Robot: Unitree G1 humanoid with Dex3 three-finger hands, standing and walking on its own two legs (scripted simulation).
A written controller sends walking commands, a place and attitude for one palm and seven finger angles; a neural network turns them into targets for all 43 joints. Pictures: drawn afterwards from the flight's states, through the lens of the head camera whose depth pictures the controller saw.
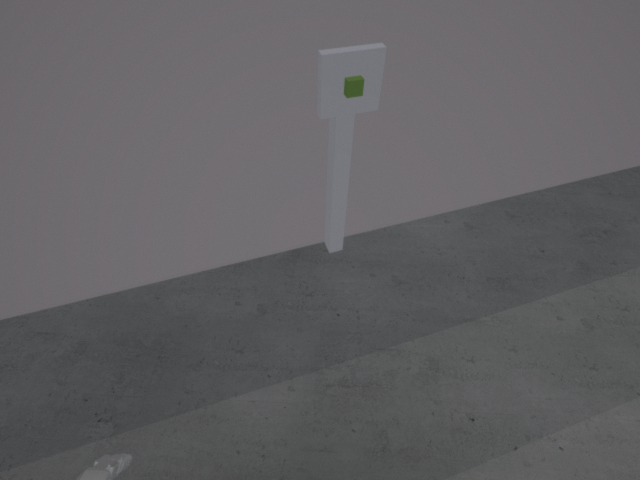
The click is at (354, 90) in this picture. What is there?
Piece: button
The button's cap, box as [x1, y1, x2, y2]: [344, 75, 363, 97]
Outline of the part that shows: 360,75 345,77 344,94 346,97 362,95 363,78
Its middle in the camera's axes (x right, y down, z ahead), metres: +0.09 -0.41 +1.05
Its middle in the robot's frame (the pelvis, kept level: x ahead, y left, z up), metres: +1.07 -0.04 -0.02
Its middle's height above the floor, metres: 0.74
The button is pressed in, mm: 0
